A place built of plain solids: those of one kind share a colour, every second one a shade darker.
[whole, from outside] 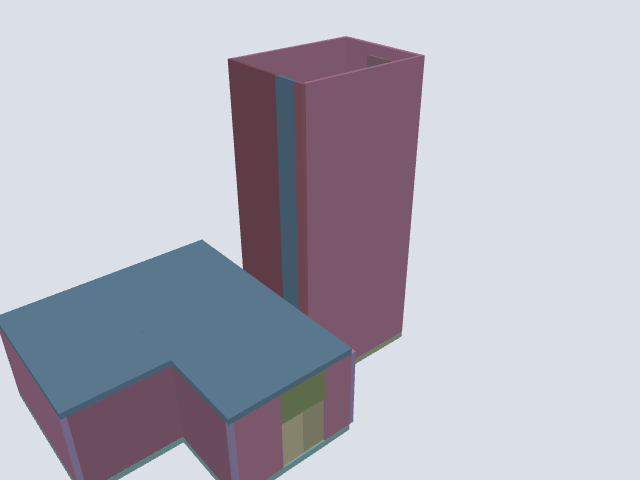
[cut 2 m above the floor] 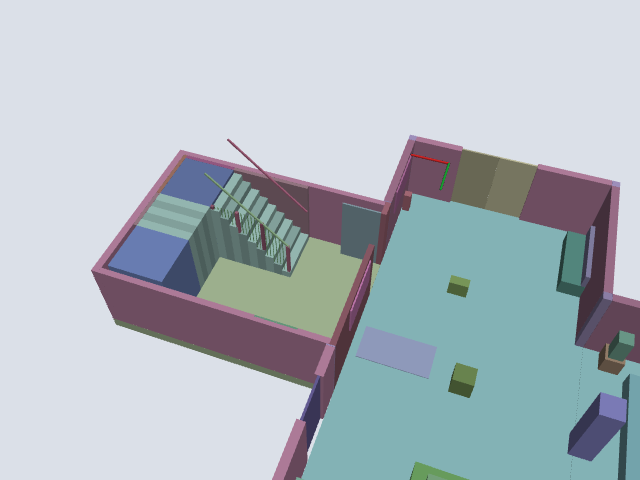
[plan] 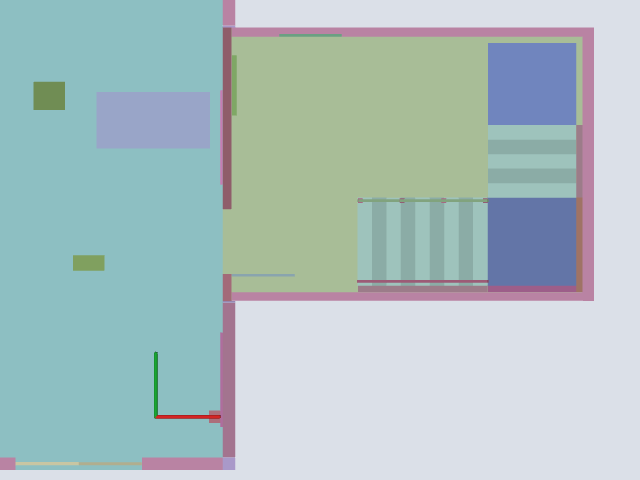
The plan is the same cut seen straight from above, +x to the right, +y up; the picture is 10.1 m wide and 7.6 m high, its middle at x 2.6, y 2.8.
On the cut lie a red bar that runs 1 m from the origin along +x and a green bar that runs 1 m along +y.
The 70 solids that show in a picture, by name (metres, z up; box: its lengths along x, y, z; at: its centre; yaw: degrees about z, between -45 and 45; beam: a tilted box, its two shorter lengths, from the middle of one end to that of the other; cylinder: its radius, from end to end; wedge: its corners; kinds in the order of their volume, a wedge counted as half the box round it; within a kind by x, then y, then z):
{
 "wall_1": {"box": [0.2, 6.35, 3.6], "at": [-8.19, 6.23, 1.8]},
 "wall_2": {"box": [3.8, 0.2, 3.6], "at": [-6.19, 2.96, 1.8]},
 "wall_3": {"box": [0.2, 3.5, 3.6], "at": [-4.19, 1.11, 1.8]},
 "wall_4": {"box": [1.87, 0.2, 3.6], "at": [-3.16, -0.74, 1.8]},
 "wall_5": {"box": [1.28, 0.2, 3.6], "at": [0.42, -0.74, 1.8]},
 "wall_6": {"box": [0.2, 2.45, 3.6], "at": [1.16, 0.58, 1.8]},
 "wall_7": {"box": [0.2, 0.72, 3.6], "at": [1.16, 6.55, 1.8]},
 "wall_8": {"box": [0.2, 1.49, 3.6], "at": [1.16, 8.66, 1.8]},
 "wall_9": {"box": [5.56, 0.14, 12.99], "at": [3.98, 1.91, 6.49]},
 "wall_10": {"box": [5.56, 0.15, 12.99], "at": [3.98, 6.09, 6.49]},
 "wall_11": {"box": [0.18, 4.33, 12.99], "at": [6.85, 4.0, 6.49]},
 "lobby_floor_slab_1": {"box": [4.0, 6.75, 0.3], "at": [-6.29, 6.23, -0.15]},
 "lobby_floor_slab_2": {"box": [5.35, 10.45, 0.3], "at": [-1.61, 4.38, -0.15]},
 "lobby_ceiling_slab_1": {"box": [4.0, 6.75, 0.25], "at": [-6.29, 6.23, 3.72]},
 "lobby_ceiling_slab_2": {"box": [5.35, 10.45, 0.25], "at": [-1.61, 4.38, 3.72]},
 "landing_slab_1": {"box": [1.41, 1.4, 2.11], "at": [5.96, 2.77, 1.06]},
 "landing_slab_2": {"box": [1.4, 1.3, 3.38], "at": [5.96, 5.27, 1.69]},
 "tread_slab_1": {"box": [0.24, 1.4, 0.21], "at": [3.31, 2.77, 0.11]},
 "tread_slab_2": {"box": [0.23, 1.4, 0.42], "at": [3.54, 2.77, 0.21]},
 "tread_slab_3": {"box": [0.23, 1.4, 0.63], "at": [3.77, 2.77, 0.32]},
 "tread_slab_4": {"box": [0.24, 1.4, 0.84], "at": [3.99, 2.77, 0.42]},
 "tread_slab_5": {"box": [0.24, 1.4, 1.06], "at": [4.22, 2.77, 0.53]},
 "tread_slab_6": {"box": [0.24, 1.4, 1.27], "at": [4.45, 2.77, 0.63]},
 "tread_slab_7": {"box": [0.24, 1.4, 1.48], "at": [4.68, 2.77, 0.74]},
 "tread_slab_8": {"box": [0.24, 1.4, 1.69], "at": [4.91, 2.77, 0.85]},
 "tread_slab_9": {"box": [0.24, 1.4, 1.9], "at": [5.14, 2.77, 0.95]},
 "tread_slab_10": {"box": [1.4, 0.24, 2.32], "at": [5.96, 3.59, 1.16]},
 "tread_slab_11": {"box": [1.4, 0.24, 2.54], "at": [5.96, 3.82, 1.27]},
 "tread_slab_12": {"box": [1.4, 0.23, 2.75], "at": [5.96, 4.05, 1.37]},
 "tread_slab_13": {"box": [1.4, 0.24, 2.96], "at": [5.96, 4.27, 1.48]},
 "tread_slab_14": {"box": [1.4, 0.24, 3.17], "at": [5.96, 4.5, 1.58]},
 "floor_slab_1": {"box": [5.88, 4.33, 0.3], "at": [4.0, 4.0, -0.15]},
 "wall_cheek_1": {"box": [0.14, 0.43, 12.99], "at": [1.13, 2.05, 6.49]},
 "wall_cheek_2": {"box": [0.14, 2.88, 12.99], "at": [1.13, 4.73, 6.49]},
 "wall_wall_1": {"box": [2.06, 0.1, 12.54], "at": [4.23, 2.02, 6.27]},
 "wall_wall_2": {"box": [0.1, 1.15, 12.54], "at": [6.71, 4.05, 6.27]},
 "lobby_desk_body_1": {"box": [3.0, 0.75, 1.15], "at": [-2.6, 7.98, 0.57]},
 "wall_land_far_wall_1": {"box": [0.1, 1.5, 12.54], "at": [6.71, 2.72, 6.27]},
 "wall_land_wall_1": {"box": [1.4, 0.1, 12.54], "at": [5.96, 2.02, 6.27]},
 "lobby_island_seat_1": {"box": [1.2, 3.0, 0.45], "at": [-5.83, 5.21, 0.22]},
 "wall_head_1": {"box": [0.14, 1.02, 10.9], "at": [1.13, 2.77, 7.54]},
 "lobby_column_shaft_1": {"box": [0.5, 0.5, 3.6], "at": [-4.43, 5.64, 1.8]},
 "wallpost_1": {"box": [0.2, 0.2, 3.6], "at": [-8.19, 2.96, 1.8]},
 "wallpost_2": {"box": [0.2, 0.2, 3.6], "at": [-8.19, 9.51, 1.8]},
 "wallpost_3": {"box": [0.2, 0.2, 3.6], "at": [-4.19, -0.74, 1.8]},
 "wallpost_4": {"box": [0.2, 0.2, 3.6], "at": [-4.19, 2.96, 1.8]},
 "wallpost_5": {"box": [0.2, 0.2, 3.6], "at": [1.16, -0.74, 1.8]},
 "wall_head_lobby_entrance_1": {"box": [2.0, 0.2, 1.4], "at": [-1.22, -0.74, 2.9]},
 "lobby_seats_seat_1": {"box": [0.6, 1.8, 0.45], "at": [-3.79, 0.66, 0.22]},
 "lobby_entrance_leaf_1": {"box": [1.0, 0.05, 2.2], "at": [-1.72, -0.74, 1.1]},
 "lobby_entrance_leaf_2": {"box": [1.0, 0.05, 2.2], "at": [-0.72, -0.74, 1.1]},
 "lobby_left_box_1": {"box": [0.5, 0.45, 0.6], "at": [-1.69, 5.08, 0.3]},
 "lobby_left_box_2": {"box": [0.5, 0.25, 0.45], "at": [-1.06, 2.44, 0.22]},
 "lobby_desk_screen_1": {"box": [2.44, 0.19, 0.35], "at": [-2.6, 7.98, 1.32]},
 "lobby_lift_leaf_1": {"box": [0.06, 1.0, 2.1], "at": [1.16, 7.42, 1.05]},
 "lobby_runner_top_1": {"box": [1.8, 0.9, 0.07], "at": [-0.04, 4.7, -0.02]},
 "lobby_planter_box_1": {"box": [0.45, 0.45, 0.5], "at": [-4.89, 3.33, 0.25]},
 "lobby_board_panel_1": {"box": [0.04, 1.5, 0.8], "at": [1.04, 0.59, 1.5]},
 "lobby_board_panel_2": {"box": [0.04, 1.5, 0.8], "at": [1.04, 4.42, 1.5]},
 "door_front_leaf_open_1": {"box": [1.0, 0.045, 2.08], "at": [1.7, 2.24, 1.04]},
 "door_leaf_1": {"box": [0.99, 0.045, 2.07], "at": [2.45, 6.04, 1.04]},
 "lobby_seats_back_1": {"box": [0.12, 1.8, 0.4], "at": [-4.03, 0.66, 0.65]},
 "lobby_planter_plant_1": {"box": [0.33, 0.33, 0.7], "at": [-4.89, 3.33, 0.85]},
 "furn_radiator_panel_body_1": {"box": [0.08, 0.95, 0.55], "at": [1.24, 5.25, 0.39]},
 "lobby_extinguisher_body_1": {"box": [0.2, 0.2, 0.6], "at": [0.94, 0.0, 0.3]},
 "posts_1": {"box": [0.08, 0.08, 1.03], "at": [3.24, 3.42, 0.73]},
 "posts_2": {"box": [0.08, 0.08, 1.01], "at": [3.9, 3.42, 1.35]},
 "posts_3": {"box": [0.08, 0.08, 1.19], "at": [4.56, 3.42, 1.86]},
 "rail_top_1": {"beam": [0.046, 0.046], "from": [3.2, 3.42, 1.2], "to": [5.26, 3.42, 3.11]},
 "handrail_rail_1": {"beam": [0.045, 0.045], "from": [3.2, 2.15, 1.2], "to": [5.26, 2.15, 3.11]}
}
